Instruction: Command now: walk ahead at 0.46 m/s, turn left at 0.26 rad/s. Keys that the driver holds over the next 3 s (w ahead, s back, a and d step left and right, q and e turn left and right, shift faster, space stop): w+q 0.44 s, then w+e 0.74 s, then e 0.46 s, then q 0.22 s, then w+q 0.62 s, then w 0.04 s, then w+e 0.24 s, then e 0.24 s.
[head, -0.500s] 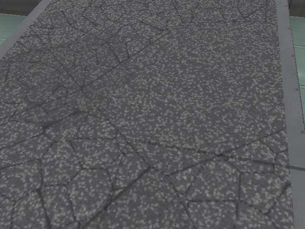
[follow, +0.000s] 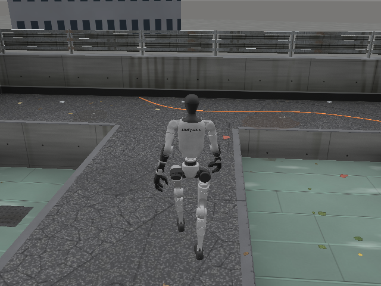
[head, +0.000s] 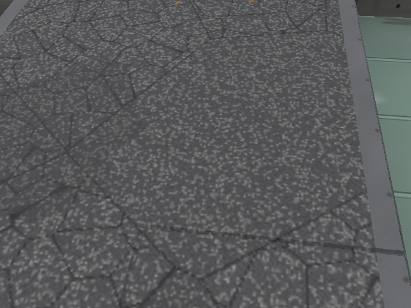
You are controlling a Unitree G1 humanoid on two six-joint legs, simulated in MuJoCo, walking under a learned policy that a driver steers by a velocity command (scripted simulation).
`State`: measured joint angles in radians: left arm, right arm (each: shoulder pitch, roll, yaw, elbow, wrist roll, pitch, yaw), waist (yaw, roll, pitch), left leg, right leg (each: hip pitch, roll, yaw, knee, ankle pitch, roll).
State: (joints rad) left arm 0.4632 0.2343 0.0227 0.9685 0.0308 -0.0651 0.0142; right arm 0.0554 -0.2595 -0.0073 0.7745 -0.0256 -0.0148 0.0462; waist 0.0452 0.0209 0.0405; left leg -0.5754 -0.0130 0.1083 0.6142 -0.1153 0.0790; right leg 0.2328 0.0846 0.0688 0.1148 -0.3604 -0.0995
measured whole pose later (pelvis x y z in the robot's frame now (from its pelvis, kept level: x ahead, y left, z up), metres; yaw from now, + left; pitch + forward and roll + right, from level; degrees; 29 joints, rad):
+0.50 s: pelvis +0.29 +0.03 +0.01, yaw +16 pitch +2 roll +0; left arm -0.01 0.24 0.00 0.71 0.04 -0.03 -0.03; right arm 0.45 -0.25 -0.05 0.88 -0.01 -0.05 -0.01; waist -0.10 -0.03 0.04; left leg 0.00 -0.15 -0.18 0.30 -0.31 0.12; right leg -0.63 -0.05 0.02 0.65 -0.02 0.04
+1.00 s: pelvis +0.56 +0.06 +0.02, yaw +6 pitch +2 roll +0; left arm 0.48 0.23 0.06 0.89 0.01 -0.05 -0.01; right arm 0.03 -0.24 0.00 0.70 -0.04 -0.04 0.03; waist 0.10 0.04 0.03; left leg -0.63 0.06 -0.05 0.71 -0.09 -0.04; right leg -0.07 0.13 0.16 0.29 -0.24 -0.10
